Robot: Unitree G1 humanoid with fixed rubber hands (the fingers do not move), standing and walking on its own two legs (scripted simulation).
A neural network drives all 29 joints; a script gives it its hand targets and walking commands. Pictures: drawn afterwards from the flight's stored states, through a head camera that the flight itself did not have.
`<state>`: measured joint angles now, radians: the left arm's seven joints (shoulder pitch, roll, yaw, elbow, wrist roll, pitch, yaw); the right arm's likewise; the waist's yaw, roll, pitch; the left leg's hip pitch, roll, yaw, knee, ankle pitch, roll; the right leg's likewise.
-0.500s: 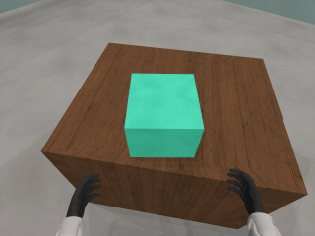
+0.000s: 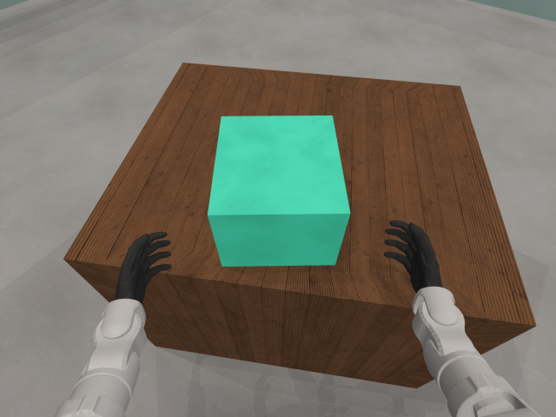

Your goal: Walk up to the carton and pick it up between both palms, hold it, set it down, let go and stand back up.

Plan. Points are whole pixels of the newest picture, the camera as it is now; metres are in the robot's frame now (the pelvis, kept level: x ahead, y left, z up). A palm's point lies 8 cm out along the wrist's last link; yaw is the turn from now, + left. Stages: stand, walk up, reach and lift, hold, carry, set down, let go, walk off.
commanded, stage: reach and lift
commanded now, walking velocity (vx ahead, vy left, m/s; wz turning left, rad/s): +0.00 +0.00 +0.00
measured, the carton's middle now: (277, 190) +0.52 +0.00 -0.04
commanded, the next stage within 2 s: none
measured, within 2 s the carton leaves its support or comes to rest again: neither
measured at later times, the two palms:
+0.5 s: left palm (143, 222) +0.39 +0.22 +0.04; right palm (427, 221) +0.38 -0.22 +0.05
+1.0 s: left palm (144, 177) +0.45 +0.22 +0.08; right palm (414, 164) +0.46 -0.21 +0.09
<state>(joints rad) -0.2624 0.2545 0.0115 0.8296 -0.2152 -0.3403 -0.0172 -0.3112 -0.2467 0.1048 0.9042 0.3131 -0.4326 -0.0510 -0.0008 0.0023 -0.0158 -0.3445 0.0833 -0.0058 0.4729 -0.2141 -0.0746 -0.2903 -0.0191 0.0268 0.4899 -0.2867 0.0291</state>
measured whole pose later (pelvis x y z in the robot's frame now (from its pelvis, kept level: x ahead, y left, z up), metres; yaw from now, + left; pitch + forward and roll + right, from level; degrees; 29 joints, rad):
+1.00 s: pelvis -0.01 +0.01 -0.01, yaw -1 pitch +20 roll -2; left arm -1.02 0.33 -0.08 1.28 -0.30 -0.14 0.02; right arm -1.05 -0.38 0.16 1.34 0.50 -0.17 -0.03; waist 0.02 0.01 -0.17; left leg -0.67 0.10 -0.02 0.51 -0.18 -0.07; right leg -0.59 0.00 0.02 0.46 -0.21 0.04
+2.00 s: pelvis -0.01 +0.01 -0.02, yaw -3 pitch +33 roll -2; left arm -1.14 0.26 -0.06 1.58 -0.29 -0.37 0.05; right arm -1.13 -0.33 0.06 1.43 0.36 -0.29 -0.03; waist 0.03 0.03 -0.29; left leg -0.97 0.11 -0.01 0.56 -0.18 -0.06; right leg -0.91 0.00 0.02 0.52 -0.19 0.04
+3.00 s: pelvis +0.01 +0.02 +0.00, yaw -4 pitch +26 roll -1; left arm -0.98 0.07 0.52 1.38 0.26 -0.50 0.08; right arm -0.92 -0.03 -0.69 1.15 -0.46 -0.44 -0.03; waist 0.00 0.02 -0.10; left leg -0.68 0.09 0.05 0.37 -0.14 -0.05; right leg -0.64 -0.04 -0.02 0.34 -0.15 0.04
